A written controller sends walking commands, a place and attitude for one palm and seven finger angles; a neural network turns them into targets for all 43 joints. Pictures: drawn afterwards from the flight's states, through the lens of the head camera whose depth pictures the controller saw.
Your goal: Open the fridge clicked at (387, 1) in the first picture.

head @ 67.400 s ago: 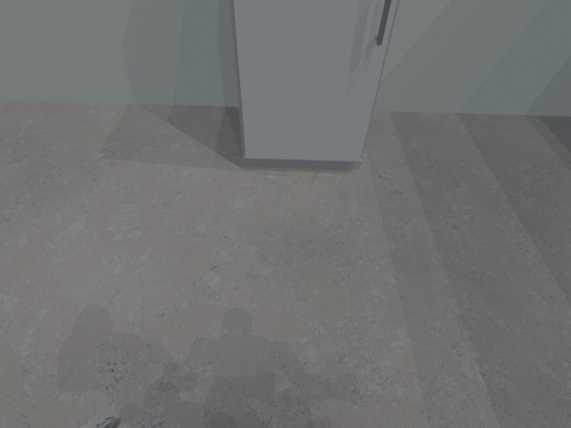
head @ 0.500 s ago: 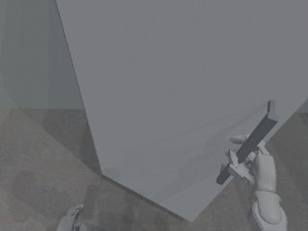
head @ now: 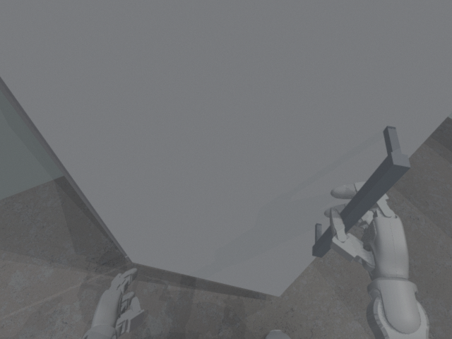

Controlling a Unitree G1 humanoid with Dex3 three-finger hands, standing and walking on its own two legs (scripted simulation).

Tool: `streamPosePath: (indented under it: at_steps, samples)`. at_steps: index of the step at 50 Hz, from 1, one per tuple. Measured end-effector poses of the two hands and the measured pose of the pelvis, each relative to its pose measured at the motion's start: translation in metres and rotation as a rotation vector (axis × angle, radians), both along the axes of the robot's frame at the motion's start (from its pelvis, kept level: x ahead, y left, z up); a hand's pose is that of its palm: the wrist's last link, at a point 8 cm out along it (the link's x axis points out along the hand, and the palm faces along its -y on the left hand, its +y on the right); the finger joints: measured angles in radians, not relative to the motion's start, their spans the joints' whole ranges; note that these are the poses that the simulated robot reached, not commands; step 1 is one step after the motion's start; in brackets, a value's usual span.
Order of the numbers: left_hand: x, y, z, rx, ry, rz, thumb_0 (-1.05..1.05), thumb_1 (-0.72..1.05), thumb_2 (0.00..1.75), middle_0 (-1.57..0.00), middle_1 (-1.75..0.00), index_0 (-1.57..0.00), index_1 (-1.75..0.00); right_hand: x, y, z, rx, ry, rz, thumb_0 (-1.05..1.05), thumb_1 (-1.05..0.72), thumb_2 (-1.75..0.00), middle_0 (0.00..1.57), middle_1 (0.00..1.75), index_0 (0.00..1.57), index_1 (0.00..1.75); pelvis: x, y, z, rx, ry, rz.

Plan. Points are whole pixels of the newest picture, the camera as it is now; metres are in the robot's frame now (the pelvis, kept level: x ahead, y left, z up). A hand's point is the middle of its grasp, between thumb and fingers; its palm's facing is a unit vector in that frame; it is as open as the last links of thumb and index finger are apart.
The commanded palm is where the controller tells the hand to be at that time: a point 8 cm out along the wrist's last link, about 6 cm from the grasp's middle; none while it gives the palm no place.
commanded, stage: walk backward, drawing the door open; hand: right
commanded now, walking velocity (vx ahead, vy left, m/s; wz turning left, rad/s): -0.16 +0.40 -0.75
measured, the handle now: (346, 206) +0.32 -0.16 +0.10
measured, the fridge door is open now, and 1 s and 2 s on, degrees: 44 75 75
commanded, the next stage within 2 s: stop walking and hold the door back in 0.92 s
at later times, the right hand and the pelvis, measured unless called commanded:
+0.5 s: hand (307, 309) +0.16 -0.08 +0.10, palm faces +0.62 +0.71 -0.35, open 6.2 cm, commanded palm +0.10 -0.10 +0.11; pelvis +0.01 +0.23 -0.01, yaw -22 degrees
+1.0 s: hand out of the picture +0.03 +0.03 +0.10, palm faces +0.85 +0.42 -0.31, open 5.9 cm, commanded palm -0.04 +0.03 +0.11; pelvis +0.03 +0.38 +0.02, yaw -43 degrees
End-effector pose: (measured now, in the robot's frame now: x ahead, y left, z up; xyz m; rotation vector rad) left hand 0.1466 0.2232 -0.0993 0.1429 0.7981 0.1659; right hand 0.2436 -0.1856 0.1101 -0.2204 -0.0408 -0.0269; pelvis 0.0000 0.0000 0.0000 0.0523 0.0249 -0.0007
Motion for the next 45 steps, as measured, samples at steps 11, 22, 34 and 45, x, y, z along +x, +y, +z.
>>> streamPosePath:
  at_steps: [11,22,34,45]
  samples:
    - [0.048,0.059,0.012,0.129,-0.081,-0.196,0.01,0.91,0.9,-0.2,-0.3,-0.2,-0.3,-0.052,0.025,-0.004,0.01,-0.064,-0.206,-0.01,-0.69,-0.83,0.44,1.4,0.33,1.4,-0.011,0.076,-0.01,-0.066,-0.01,-0.186]
    - [0.058,0.117,0.012,0.023,-0.004,-0.415,0.01,0.9,0.9,-0.21,-0.3,-0.2,-0.3,-0.111,0.067,0.005,-0.073,0.022,-0.544,-0.02,-0.7,-0.81,0.43,1.37,0.29,1.4,-0.003,0.196,0.005,-0.013,-0.042,-0.343]
    - [0.112,0.22,0.007,0.11,0.006,-0.494,0.02,0.9,0.9,-0.21,-0.3,-0.2,-0.3,-0.183,0.125,0.008,-0.127,0.066,-0.868,-0.05,-0.66,-0.81,0.41,1.31,0.3,1.4,0.014,0.289,0.002,-0.08,-0.035,-0.526]
    - [0.135,0.221,0.044,0.134,-0.095,-0.701,0.01,0.91,0.9,-0.2,-0.3,-0.2,-0.3,-0.245,0.178,0.006,-0.116,0.016,-0.977,-0.03,-0.66,-0.8,0.43,1.37,0.33,1.38,0.017,0.349,0.009,-0.024,-0.049,-0.699]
